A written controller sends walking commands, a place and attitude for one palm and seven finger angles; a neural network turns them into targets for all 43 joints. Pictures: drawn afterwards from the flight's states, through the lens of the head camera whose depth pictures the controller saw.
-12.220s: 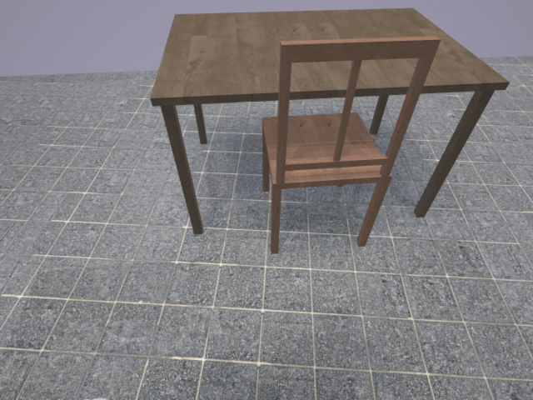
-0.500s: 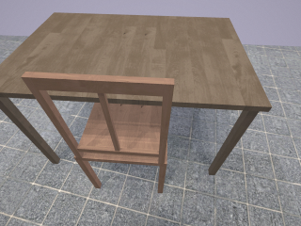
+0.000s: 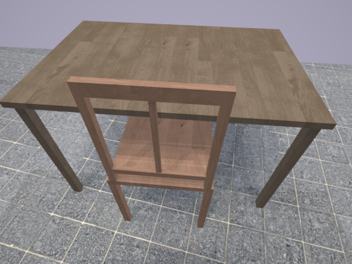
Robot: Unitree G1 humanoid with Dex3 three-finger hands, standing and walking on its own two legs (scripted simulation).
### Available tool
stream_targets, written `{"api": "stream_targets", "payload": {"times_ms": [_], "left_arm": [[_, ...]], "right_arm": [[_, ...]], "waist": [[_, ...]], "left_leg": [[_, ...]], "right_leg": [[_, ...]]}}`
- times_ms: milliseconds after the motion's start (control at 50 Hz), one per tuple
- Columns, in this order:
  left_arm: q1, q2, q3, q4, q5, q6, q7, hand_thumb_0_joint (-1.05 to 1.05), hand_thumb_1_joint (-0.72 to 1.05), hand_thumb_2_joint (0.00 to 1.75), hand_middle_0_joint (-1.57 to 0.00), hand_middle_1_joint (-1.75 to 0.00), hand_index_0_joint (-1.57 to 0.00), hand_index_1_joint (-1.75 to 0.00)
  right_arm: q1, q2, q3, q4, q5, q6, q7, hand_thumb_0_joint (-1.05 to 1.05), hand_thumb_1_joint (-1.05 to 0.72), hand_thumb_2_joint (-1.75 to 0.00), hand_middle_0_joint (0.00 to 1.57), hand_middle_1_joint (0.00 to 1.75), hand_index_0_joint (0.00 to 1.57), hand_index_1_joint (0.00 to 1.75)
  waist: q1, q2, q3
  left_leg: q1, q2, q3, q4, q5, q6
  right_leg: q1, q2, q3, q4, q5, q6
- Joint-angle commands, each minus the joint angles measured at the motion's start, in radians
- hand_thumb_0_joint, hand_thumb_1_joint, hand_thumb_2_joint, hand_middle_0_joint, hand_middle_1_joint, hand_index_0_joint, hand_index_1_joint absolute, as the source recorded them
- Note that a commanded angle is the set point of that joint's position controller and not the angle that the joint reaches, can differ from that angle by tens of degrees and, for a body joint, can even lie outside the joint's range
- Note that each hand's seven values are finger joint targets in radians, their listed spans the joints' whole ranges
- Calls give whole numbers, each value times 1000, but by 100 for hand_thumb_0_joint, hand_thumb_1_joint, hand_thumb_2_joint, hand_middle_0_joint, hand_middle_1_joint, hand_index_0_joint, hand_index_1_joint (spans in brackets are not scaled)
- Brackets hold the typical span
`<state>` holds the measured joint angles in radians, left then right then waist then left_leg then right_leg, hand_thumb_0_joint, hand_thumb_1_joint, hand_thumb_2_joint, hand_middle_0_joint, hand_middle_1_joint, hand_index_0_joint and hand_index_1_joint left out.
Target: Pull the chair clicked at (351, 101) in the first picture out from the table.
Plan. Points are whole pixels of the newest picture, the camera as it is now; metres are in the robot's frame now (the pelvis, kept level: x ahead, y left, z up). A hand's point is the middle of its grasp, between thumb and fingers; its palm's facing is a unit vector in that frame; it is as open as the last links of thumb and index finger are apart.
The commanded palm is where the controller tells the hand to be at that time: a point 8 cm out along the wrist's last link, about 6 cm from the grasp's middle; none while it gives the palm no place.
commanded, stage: come to a stop and stand still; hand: left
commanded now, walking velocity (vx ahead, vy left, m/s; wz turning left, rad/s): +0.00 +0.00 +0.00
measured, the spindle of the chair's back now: (156, 141) +0.48 +0.11 -0.05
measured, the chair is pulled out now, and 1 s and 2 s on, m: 0.00 0.00 0.00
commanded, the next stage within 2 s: look again from close up in 1.90 s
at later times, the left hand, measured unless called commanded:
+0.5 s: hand out of the picture -0.01 +0.20 -0.16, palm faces +0.03 -0.98 -0.18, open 7.4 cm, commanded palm none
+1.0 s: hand out of the picture +0.05 +0.17 -0.16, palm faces +0.03 -0.98 -0.19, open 7.4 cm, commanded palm none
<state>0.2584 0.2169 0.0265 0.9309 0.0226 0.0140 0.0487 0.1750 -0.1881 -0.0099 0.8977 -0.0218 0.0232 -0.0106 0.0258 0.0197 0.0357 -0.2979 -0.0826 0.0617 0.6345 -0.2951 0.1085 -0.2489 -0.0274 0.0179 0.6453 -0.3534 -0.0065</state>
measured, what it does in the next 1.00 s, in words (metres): stands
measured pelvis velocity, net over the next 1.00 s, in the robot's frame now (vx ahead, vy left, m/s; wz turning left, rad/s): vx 0.04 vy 0.00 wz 0.01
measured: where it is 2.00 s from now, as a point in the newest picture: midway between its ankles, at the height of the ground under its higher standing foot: outside the picture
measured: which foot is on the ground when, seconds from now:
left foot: down 0.00-1.00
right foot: down 0.00-1.00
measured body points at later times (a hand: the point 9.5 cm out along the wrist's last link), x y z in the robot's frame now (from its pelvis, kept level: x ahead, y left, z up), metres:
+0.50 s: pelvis +0.01 +0.03 +0.02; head +0.02 +0.04 +0.47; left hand -0.01 +0.25 -0.15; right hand +0.03 -0.21 -0.13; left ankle +0.03 +0.05 -0.72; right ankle +0.00 -0.14 -0.72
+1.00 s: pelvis +0.04 +0.00 +0.02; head +0.05 +0.01 +0.47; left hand +0.05 +0.22 -0.14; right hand +0.07 -0.23 -0.14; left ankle +0.03 +0.05 -0.72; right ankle +0.00 -0.14 -0.72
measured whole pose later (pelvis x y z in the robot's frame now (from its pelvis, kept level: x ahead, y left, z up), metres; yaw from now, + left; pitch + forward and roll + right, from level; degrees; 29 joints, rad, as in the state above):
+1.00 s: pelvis +0.04 +0.00 +0.02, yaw +1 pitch +0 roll +0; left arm 0.29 0.16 -0.02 1.08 0.01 0.00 0.05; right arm 0.26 -0.17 0.01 1.09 0.00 -0.03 -0.03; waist 0.01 -0.02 0.01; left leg -0.17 -0.11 0.04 0.39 -0.23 0.11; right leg -0.13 -0.02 0.07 0.43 -0.30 0.03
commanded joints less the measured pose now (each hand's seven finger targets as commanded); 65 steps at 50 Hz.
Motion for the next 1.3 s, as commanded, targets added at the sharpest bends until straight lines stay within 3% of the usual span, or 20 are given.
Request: {"api": "stream_targets", "payload": {"times_ms": [0,60,160,240,400,500,560,660,740,860,920,1020,1080,1280], "left_arm": [[59,106,7,-56,5,-2,-11,0,90,90,-20,-30,-20,-30],[77,89,7,-59,8,0,-10,0,90,90,-20,-30,-20,-30],[110,81,5,-42,4,-4,-9,0,90,90,-20,-30,-20,-30],[119,70,-4,-10,1,-9,-8,0,90,90,-20,-30,-20,-30],[139,56,-21,60,-4,-23,-4,0,90,90,-20,-30,-20,-30],[151,45,-27,94,-6,-23,-3,0,90,90,-20,-30,-20,-30],[154,40,-27,108,-6,-24,-1,0,90,90,-20,-30,-20,-30],[144,31,-29,123,-8,-26,0,0,90,90,-20,-30,-20,-30],[140,33,-28,128,-10,-27,3,0,90,90,-20,-30,-20,-30],[124,38,-26,126,-12,-24,2,0,90,90,-20,-30,-20,-30],[122,39,-26,128,-11,-25,3,0,90,90,-20,-30,-20,-30],[119,40,-25,127,-12,-29,2,0,90,90,-20,-30,-20,-30],[112,41,-26,128,-12,-28,1,0,90,90,-20,-30,-20,-30],[124,39,-29,134,-14,-37,-1,0,90,90,-20,-30,-20,-30]], "right_arm": [[29,-139,-30,-70,0,-18,2,0,-90,-90,20,30,20,30],[44,-154,-37,-53,4,-24,3,0,-90,-90,20,30,20,30],[70,-133,-29,-24,8,-34,-1,0,-90,-90,20,30,20,30],[91,-131,-24,10,12,-41,-6,0,-90,-90,20,30,20,30],[125,-113,-10,80,19,-53,-12,0,-90,-90,20,30,20,30],[137,-108,-5,115,21,-58,-17,0,-90,-90,20,30,20,30],[140,-101,-5,129,24,-62,-20,0,-90,-90,20,30,20,30],[142,-92,-3,146,23,-66,-24,0,-90,-90,20,30,20,30],[146,-93,-1,155,22,-71,-26,0,-90,-90,20,30,20,30],[136,-91,2,160,22,-69,-28,0,-90,-90,20,30,20,30],[140,-92,2,163,21,-70,-29,0,-90,-90,20,30,20,30],[138,-89,3,169,21,-69,-27,0,-90,-90,20,30,20,30],[134,-84,4,173,22,-65,-25,0,-90,-90,20,30,20,30],[137,-77,7,188,24,-66,-25,0,-90,-90,20,30,20,30]], "waist": [[-24,6,77],[-8,-52,70],[-6,20,-4],[-12,19,-24],[-18,-6,1],[-20,-2,18],[-17,12,15],[-19,-27,13],[-20,-19,-22],[-16,-15,4],[-20,-23,-18],[-19,-39,-17],[-19,-25,19],[-20,-36,10]], "left_leg": [[-108,178,-307,-373,-336,-34],[-116,217,-339,-425,-322,-14],[-14,206,-318,-438,-252,-32],[51,211,-320,-433,-172,-43],[94,190,-278,-409,-19,-53],[120,192,-269,-412,30,-62],[146,195,-260,-402,99,-62],[165,186,-227,-360,235,-57],[199,180,-204,-324,353,-58],[189,178,-196,-313,373,-52],[204,175,-193,-304,402,-55],[205,168,-183,-294,380,-52],[180,165,-182,-309,321,-53],[190,161,-175,-299,319,-53]], "right_leg": [[-77,-15,65,-150,-139,-53],[-33,12,16,-97,-45,-32],[-34,8,35,-120,-17,-27],[-42,-2,52,-147,12,-25],[-19,-32,89,-227,87,-34],[-29,-36,81,-230,99,-26],[-33,-38,78,-233,113,-21],[-15,-46,83,-244,164,-18],[11,-52,80,-236,203,-13],[19,-51,79,-246,214,-13],[34,-54,81,-243,237,-14],[46,-61,88,-258,268,-18],[37,-59,90,-268,242,-22],[52,-63,97,-287,277,-26]]}}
